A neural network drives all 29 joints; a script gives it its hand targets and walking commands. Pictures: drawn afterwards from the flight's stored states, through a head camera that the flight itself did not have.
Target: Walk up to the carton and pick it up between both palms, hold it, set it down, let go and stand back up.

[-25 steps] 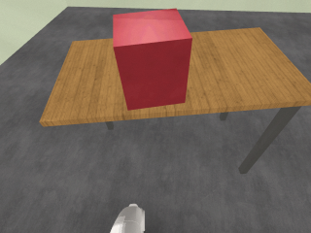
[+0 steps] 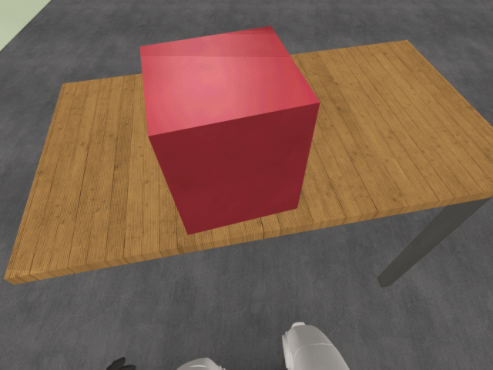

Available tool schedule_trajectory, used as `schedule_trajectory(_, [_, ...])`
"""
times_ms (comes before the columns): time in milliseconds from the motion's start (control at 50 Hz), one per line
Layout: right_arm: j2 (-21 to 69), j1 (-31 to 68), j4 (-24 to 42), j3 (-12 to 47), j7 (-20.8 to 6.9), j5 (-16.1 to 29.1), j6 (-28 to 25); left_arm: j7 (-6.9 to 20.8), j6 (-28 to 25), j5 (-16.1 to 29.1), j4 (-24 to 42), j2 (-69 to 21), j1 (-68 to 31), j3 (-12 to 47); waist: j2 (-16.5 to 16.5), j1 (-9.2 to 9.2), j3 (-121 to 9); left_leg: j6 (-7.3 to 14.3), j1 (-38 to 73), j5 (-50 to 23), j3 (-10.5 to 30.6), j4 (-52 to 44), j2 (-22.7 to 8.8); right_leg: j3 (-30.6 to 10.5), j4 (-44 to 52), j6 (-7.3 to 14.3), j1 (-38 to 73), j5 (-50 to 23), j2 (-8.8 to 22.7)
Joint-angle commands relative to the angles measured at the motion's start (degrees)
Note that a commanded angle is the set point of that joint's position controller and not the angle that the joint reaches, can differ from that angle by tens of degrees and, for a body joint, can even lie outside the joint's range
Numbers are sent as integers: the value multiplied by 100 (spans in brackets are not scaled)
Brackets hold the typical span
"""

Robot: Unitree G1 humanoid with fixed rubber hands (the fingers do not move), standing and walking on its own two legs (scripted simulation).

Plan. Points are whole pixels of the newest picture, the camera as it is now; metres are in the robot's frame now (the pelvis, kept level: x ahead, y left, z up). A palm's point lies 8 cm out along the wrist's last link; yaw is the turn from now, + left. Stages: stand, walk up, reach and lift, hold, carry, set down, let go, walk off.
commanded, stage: walk up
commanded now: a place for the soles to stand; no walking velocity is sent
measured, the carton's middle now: (227, 136) +0.45 +0.03 +0.10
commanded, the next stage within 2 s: none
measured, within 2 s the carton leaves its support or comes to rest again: neither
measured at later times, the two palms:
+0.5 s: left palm out of the picture +0.06 +0.26 -0.14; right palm out of the picture +0.01 -0.21 -0.12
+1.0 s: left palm out of the picture -0.01 +0.24 -0.12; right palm out of the picture -0.01 -0.23 -0.12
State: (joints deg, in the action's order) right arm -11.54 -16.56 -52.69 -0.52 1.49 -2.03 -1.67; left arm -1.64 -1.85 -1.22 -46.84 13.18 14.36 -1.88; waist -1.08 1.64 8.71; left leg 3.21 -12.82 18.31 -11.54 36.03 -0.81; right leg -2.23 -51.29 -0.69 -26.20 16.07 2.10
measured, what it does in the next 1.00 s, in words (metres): steps on the spot: right foot, then left foot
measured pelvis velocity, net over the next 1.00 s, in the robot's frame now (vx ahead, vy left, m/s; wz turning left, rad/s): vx -0.04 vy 0.00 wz -0.03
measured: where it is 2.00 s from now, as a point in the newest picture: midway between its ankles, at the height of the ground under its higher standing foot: outside the picture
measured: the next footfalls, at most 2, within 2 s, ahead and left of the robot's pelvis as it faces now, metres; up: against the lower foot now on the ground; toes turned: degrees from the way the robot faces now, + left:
right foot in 0.04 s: +0.13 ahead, -0.12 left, +0.00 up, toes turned -2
left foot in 0.38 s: -0.03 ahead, +0.15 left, +0.00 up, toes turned -2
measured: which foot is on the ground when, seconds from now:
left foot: down 0.00-0.08, up 0.10-0.36, down 0.38-1.00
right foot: up 0.00-0.02, down 0.04-0.44, up 0.46-0.62, down 0.64-1.00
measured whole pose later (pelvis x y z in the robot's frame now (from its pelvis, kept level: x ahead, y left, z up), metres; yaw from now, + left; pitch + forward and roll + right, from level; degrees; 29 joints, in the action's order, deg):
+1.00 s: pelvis -0.04 +0.00 +0.01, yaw -2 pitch -3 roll +0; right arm -12.7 -17.7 -52.5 1.9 0.0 -0.7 -0.6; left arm 0.1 0.1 -0.5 -57.0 12.1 15.9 1.7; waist 0.8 -0.1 1.4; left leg -1.9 -8.9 20.0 1.1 31.4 -1.4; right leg -0.1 -33.1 -1.1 -15.4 15.1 1.8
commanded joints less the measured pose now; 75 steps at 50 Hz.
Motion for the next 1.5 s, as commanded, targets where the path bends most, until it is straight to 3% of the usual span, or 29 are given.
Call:
schedule_trajectory(0, [-1047, 577, 637, -82, -39, 92, 228, -114, 24, -63, 168, 600, 910, -126, 353, -460, -998, 267, -934, -2058, 639, 570, -940, 88, 1958, 252, 2119, -2488, -83])
schedule_trajectory(20, [-861, 173, 606, -75, -60, 158, 285, -132, 38, -113, 320, 941, 785, -226, -496, -355, -1175, 3, -1150, -730, 275, 1352, -448, -970, 1947, 594, 2137, -3842, 773])
schedule_trajectory(40, [-713, -86, 636, -66, -21, 159, 460, -136, 99, 31, 397, 1223, 823, -339, -1125, -342, -1139, -251, -1112, 1946, 450, 2730, 195, -2553, 2612, 1471, 1560, -4013, 2017])
schedule_trajectory(60, [-674, -198, 601, -44, 79, 137, 618, -166, 136, 235, 422, 1500, 416, -449, -1269, -342, -1148, -354, -906, 2313, 1096, 3227, -117, -2960, 2847, 2131, 946, -3022, 2354])
schedule_trajectory(80, [-826, 34, 611, -86, 124, 130, 678, -178, 127, 277, 503, 1489, -95, -460, -1400, -267, -1000, -388, -1036, 2192, 1198, 3426, -213, -3120, 3020, 2236, 740, -2429, 2337])
schedule_trajectory(120, [-1031, 368, 677, -193, 71, 145, 659, -222, 206, 112, 608, 1114, -133, -393, -1131, -435, -1123, -475, -1279, 2235, 1316, 3635, -25, -2253, 2956, 1993, 1126, -2968, 1717])
schedule_trajectory(160, [-779, 244, 611, -149, 35, 192, 624, -236, 226, 52, 655, 846, -289, -312, -915, -310, -1236, -506, -1119, 1921, 1406, 3406, -22, -1539, 2676, 1645, 1033, -2617, 1236])
schedule_trajectory(260, [-494, 189, 691, -52, -54, 324, 368, -134, 290, -80, 606, 533, -572, -168, -723, -250, -1901, -559, -991, 1789, 1140, 854, -9, -1268, 2353, 1261, 1999, -1305, 873])
schedule_trajectory(320, [-329, -307, 559, -100, -91, 270, 229, -44, 423, -146, 403, 768, -575, -157, -550, -83, -1919, -518, 263, -166, 745, -1264, 221, -961, 1918, 938, 1508, -658, 594])
schedule_trajectory(340, [-470, -388, 606, -181, -88, 218, 215, -14, 471, -174, 339, 710, -344, -137, -302, -124, -1830, -438, 686, -434, 1213, -1280, 63, -827, 1636, 685, 821, -295, 465])
schedule_trajectory(360, [-761, -393, 713, -195, -96, 165, 204, 36, 478, -101, 346, 422, -72, -16, 479, -189, -1635, -166, 772, 397, 2546, -1443, -773, -418, 1129, 303, -178, 554, 162])
schedule_trajectory(380, [-1417, -194, 912, -382, -49, 219, 245, 20, 479, -97, 548, 413, -527, -97, 1140, 95, -850, 454, -407, 1355, 4248, -2023, -2095, 278, 592, -94, -850, 1783, -362])
schedule_trajectory(400, [-1849, 341, 815, -496, 33, 258, 254, -8, 524, -164, 510, 521, -765, -145, 1257, 8, -180, 1245, -2359, 2523, 4871, -2656, -2639, -326, -527, -81, 210, 1408, 22])
schedule_trajectory(420, [-1307, 1102, 806, -336, 28, 269, 182, 47, 502, -111, 312, 528, -520, -121, 1281, -432, 98, 1025, -2818, 2720, 4170, -2790, -2227, -538, -573, 19, 840, 941, 165])
schedule_trajectory(440, [-1016, 1268, 962, -214, 21, 174, 129, 129, 461, -7, 126, 598, -287, -91, 1132, -519, 480, 704, -2166, 1900, 2972, -2497, -1623, -335, 7, 28, 329, 988, 69])
schedule_trajectory(460, [-813, 1200, 1007, -140, 20, 98, 68, 188, 400, 18, -85, 536, -142, -51, 993, -512, 437, 399, -1379, 675, 2431, -2069, -1213, -267, 528, 43, -30, 751, 40])
schedule_trajectory(480, [-768, 936, 1027, -109, -8, 113, 3, 215, 322, 39, -204, 446, -42, -9, 1171, -446, 245, 220, -980, -286, 2121, -1777, -995, -124, 735, 11, -17, 556, -24])
schedule_trajectory(520, [-813, 395, 797, -153, -104, 182, -67, 189, 222, -60, -256, 404, -274, 56, 952, -201, 156, 154, -744, -785, 2259, -1614, -957, 153, 1023, -29, 273, 546, -84])
schedule_trajectory(540, [-902, 244, 698, -179, -132, 171, -57, 167, 177, -71, -219, 345, -377, 84, 1122, -144, 86, 198, -537, -1054, 2160, -1483, -892, 286, 1467, -32, 415, 413, -113])
schedule_trajectory(580, [-935, 67, 629, -163, -145, 163, -27, 126, 88, -35, -256, 281, -218, 145, 1066, -134, -264, 160, -250, -1671, 1998, -1108, -859, 350, 2500, -3, 961, -613, -69])
schedule_trajectory(600, [-877, 4, 662, -130, -158, 138, -28, 109, 38, -39, -354, 379, 34, 138, 1044, -179, -553, 115, -206, -1675, 1914, -959, -820, 255, 2535, 60, 1324, -1073, 7])
schedule_trajectory(640, [-655, -296, 681, -31, -178, 132, -59, 83, -10, -72, -423, 797, 246, 48, 449, -98, -1147, -63, -426, -1291, 1705, -627, -557, -537, 2317, 302, 2187, -2115, 495])
schedule_trajectory(660, [-461, -452, 658, 32, -158, 191, -44, 94, 35, -11, -490, 913, 66, 36, 173, 39, -1243, -128, -176, -586, 1525, -856, -303, -566, 2204, 469, 1849, -1472, 555])
schedule_trajectory(720, [-819, -197, 580, -25, -101, 166, 11, 148, 148, -24, -538, 625, 47, 146, 156, -145, -956, -1, 42, 33, 1857, -1245, -497, -140, 2318, 313, 1264, -58, 156])
schedule_trajectory(760, [-970, -130, 559, -47, -123, 165, 17, 133, 141, -46, -576, 610, 216, 198, 172, -214, -793, 63, -306, 217, 1985, -1385, -638, -46, 2303, 231, 1460, -220, 134])
schedule_trajectory(840, [-808, -206, 501, 52, -109, 142, 24, 151, 107, 57, -668, 743, 169, 197, -249, -146, -332, -41, -283, 87, 1679, -1253, -364, -317, 2609, 318, 1034, -122, 287])
schedule_trajectory(980, [-732, -464, 204, 134, -111, 86, -5, 114, 115, 106, -774, 868, 236, 191, -299, -137, -96, -77, -231, 67, 1535, -1164, -184, -610, 3133, 380, 803, 498, 411])
schedule_trajectory(1160, [-887, -442, 57, 134, -56, 99, -71, 97, 64, 43, -835, 789, 178, 221, 94, -197, -980, -118, -37, -1015, 1550, -1110, -362, -258, 2532, 392, 1744, -1142, 319])
schedule_trajectory(1480, [-957, -531, -172, 135, -21, 105, -22, 86, 103, 44, -999, 818, 112, 260, 132, -165, -553, -88, -43, -1358, 1618, -1088, -433, -108, 2425, 362, 1550, -1463, 262])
